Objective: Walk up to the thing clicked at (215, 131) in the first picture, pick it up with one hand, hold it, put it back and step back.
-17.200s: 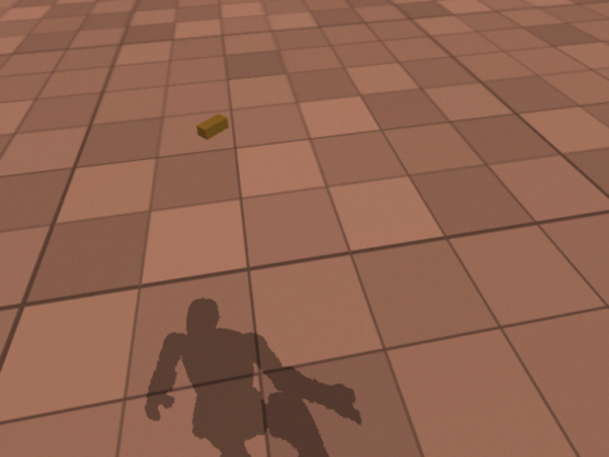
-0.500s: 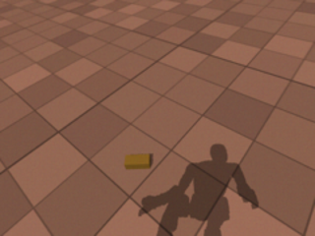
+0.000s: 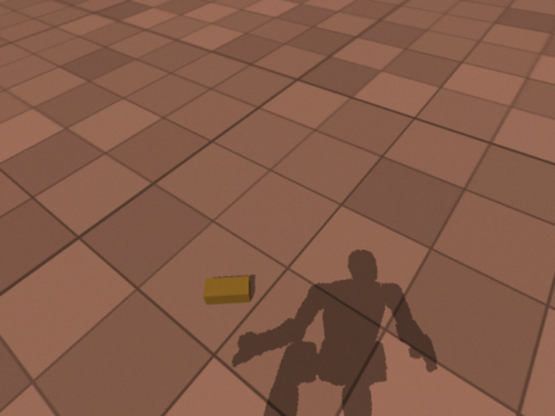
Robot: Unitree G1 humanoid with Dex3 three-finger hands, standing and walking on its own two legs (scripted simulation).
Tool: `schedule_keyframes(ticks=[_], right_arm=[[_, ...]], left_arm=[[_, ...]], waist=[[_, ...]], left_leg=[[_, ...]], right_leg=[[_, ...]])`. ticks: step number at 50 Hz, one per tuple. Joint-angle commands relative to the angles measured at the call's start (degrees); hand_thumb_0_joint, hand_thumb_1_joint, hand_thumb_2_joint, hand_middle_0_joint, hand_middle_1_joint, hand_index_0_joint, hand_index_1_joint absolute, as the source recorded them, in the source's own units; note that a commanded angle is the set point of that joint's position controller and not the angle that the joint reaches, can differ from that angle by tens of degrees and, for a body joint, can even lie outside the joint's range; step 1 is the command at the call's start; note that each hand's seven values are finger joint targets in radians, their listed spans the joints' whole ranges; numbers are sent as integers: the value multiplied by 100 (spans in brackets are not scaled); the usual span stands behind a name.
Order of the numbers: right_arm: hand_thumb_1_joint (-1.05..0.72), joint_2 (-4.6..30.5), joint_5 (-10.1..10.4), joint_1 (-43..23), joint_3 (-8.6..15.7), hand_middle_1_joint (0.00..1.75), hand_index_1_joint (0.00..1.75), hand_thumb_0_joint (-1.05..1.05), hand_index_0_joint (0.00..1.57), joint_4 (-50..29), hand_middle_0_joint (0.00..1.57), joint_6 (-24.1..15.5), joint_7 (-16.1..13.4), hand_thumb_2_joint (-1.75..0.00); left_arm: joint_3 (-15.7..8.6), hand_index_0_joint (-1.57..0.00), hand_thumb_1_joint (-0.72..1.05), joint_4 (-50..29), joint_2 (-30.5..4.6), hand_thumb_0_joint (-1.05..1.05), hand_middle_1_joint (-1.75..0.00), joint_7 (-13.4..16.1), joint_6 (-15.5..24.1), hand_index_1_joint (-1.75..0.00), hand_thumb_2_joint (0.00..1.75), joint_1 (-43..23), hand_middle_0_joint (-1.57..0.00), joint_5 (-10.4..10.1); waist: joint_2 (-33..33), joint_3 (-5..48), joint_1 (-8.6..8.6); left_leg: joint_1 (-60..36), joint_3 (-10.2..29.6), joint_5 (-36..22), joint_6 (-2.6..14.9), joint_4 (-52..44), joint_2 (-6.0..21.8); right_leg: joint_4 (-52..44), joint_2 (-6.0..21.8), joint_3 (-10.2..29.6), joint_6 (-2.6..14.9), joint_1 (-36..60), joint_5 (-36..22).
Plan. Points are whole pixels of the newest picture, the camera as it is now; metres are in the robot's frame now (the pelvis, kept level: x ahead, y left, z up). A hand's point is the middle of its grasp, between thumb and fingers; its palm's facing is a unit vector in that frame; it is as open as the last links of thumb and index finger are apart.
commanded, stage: walk up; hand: left
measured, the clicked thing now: (227, 290) +0.71 +0.25 -0.73
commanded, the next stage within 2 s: stand in 0.48 s
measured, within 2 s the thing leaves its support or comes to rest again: neither
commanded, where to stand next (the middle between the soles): +0.34 -0.01 m, yaw +3 degrees
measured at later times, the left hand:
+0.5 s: hand out of the picture +0.12 +0.26 -0.14, palm faces +0.02 -0.94 -0.33, open 7.4 cm
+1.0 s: hand out of the picture +0.07 +0.25 -0.14, palm faces -0.04 -0.94 -0.35, open 7.4 cm
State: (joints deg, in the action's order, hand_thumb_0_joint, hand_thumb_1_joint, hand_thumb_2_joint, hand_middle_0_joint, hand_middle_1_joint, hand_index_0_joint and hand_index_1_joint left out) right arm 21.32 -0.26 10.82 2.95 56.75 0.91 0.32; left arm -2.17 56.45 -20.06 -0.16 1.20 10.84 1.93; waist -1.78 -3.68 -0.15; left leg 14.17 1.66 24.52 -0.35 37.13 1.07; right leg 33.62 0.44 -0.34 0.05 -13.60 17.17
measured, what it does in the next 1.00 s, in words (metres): stands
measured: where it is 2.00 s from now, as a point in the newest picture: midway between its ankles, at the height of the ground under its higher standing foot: outside the picture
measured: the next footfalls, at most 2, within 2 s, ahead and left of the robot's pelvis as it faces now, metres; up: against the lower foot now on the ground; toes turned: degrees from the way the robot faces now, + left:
left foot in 1.76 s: +0.13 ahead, +0.15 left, +0.00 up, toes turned +4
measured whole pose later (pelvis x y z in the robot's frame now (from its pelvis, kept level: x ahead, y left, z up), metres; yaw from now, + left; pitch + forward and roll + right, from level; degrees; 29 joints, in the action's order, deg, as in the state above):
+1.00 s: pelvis +0.00 +0.00 +0.02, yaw +0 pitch -3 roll +0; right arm 19.8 -0.6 6.0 0.9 65.8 0.0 1.0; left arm 0.5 65.5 -20.1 -0.3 1.2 7.1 0.8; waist -0.4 -3.1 -0.1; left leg 5.3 0.6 9.5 -1.4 17.8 1.2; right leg 18.6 0.7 0.2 -0.6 -6.5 9.1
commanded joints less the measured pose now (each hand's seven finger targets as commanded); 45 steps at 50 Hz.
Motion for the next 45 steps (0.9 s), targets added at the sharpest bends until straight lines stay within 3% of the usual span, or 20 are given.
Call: schedule_keyframes(ticks=[1, 2, 3, 4, 6, 9, 23, 24, 29, 35, 42, 45], right_arm=[[-90, 1001, -12, 31, 158, 30, 30, 0, 20, -125, 20, -262, -62, -90], [-90, 1071, -23, -79, 148, 30, 30, 0, 20, -136, 20, -297, -74, -90], [-90, 1071, -29, -202, 106, 30, 30, 0, 20, -137, 20, -317, -88, -90], [-90, 1118, 0, -376, 95, 30, 30, 0, 20, -147, 20, -316, -83, -90], [-90, 1086, -12, -410, 85, 30, 30, 0, 20, -9, 20, -313, -94, -90], [-90, 1109, -27, -526, 52, 30, 30, 0, 20, 82, 20, -325, -109, -90], [-90, 983, -52, -966, 45, 30, 30, 0, 20, 290, 20, -304, -101, -90], [-90, 1041, -29, -981, 23, 30, 30, 0, 20, 272, 20, -316, -90, -90], [-90, 1076, -17, -1008, 38, 30, 30, 0, 20, 324, 20, -309, -66, -90], [-90, 1042, -24, -973, 14, 30, 30, 0, 20, 389, 20, -263, -26, -90], [-90, 1034, -32, -928, -2, 30, 30, 0, 20, 440, 20, -275, -11, -90], [-90, 1050, -26, -850, -3, 30, 30, 0, 20, 476, 20, -261, -15, -90]], left_arm=[[-302, -20, 90, -493, -1267, 0, -30, 94, 180, -30, 90, -906, -20, -122], [-300, -20, 90, -424, -1249, 0, -30, 84, 178, -30, 90, -713, -20, -164], [-297, -20, 90, -345, -1243, 0, -30, 77, 165, -30, 90, -600, -20, -187], [-310, -20, 90, -277, -1301, 0, -30, 80, 162, -30, 90, -515, -20, -202], [-300, -20, 90, -205, -1268, 0, -30, 88, 147, -30, 90, -760, -20, -186], [-271, -20, 90, -115, -1236, 0, -30, 99, 121, -30, 90, -747, -20, -226], [-225, -20, 90, 239, -1156, 0, -30, 60, 69, -30, 90, -1026, -20, -169], [-112, -20, 90, 317, -1087, 0, -30, 49, 64, -30, 90, -1003, -20, -161], [-79, -20, 90, 393, -1163, 0, -30, 59, 109, -30, 90, -991, -20, -144], [-28, -20, 90, 506, -1236, 0, -30, 51, 108, -30, 90, -881, -20, -127], [12, -20, 90, 527, -1249, 0, -30, 60, 149, -30, 90, -769, -20, -139], [20, -20, 90, 531, -1260, 0, -30, 62, 141, -30, 90, -754, -20, -148]], waist=[[774, 223, -152], [663, 514, -32], [629, 723, 65], [610, 705, 147], [425, 702, 36], [77, 683, 102], [40, 650, 69], [-29, 623, 23], [111, 652, 1], [232, 305, -10], [180, 580, 8], [250, 528, -4]], left_leg=[[-443, 481, -1949, 196, -1127, 398], [-629, 545, -2562, 257, -1165, 516], [-494, 593, -2707, 329, -1084, 567], [-376, 552, -2528, 333, -951, 503], [-394, 405, -2637, 243, -1127, 485], [-429, 472, -2958, 268, -1350, 572], [-568, 411, -2628, 189, -1779, 593], [-747, 446, -2519, 157, -1995, 620], [-1004, 408, -2662, 154, -2004, 634], [-922, 403, -1686, 125, -2214, 573], [-1003, 376, -2066, 131, -2184, 613], [-952, 369, -1949, 128, -2166, 596]], right_leg=[[-942, 788, 791, 348, -225, -1217], [-740, 648, 689, 269, 92, -1837], [-751, 552, 604, 210, 436, -1879], [-936, 595, 667, 209, 506, -1548], [-915, 671, 660, 264, 744, -1801], [-862, 602, 496, 210, 833, -1953], [-1326, 608, 422, 126, 1029, -1711], [-1456, 642, 529, 95, 918, -1703], [-1604, 678, 507, 71, 925, -1842], [-1918, 658, 596, 63, 540, -946], [-1827, 708, 596, 79, 764, -1403], [-1851, 706, 625, 81, 731, -1335]])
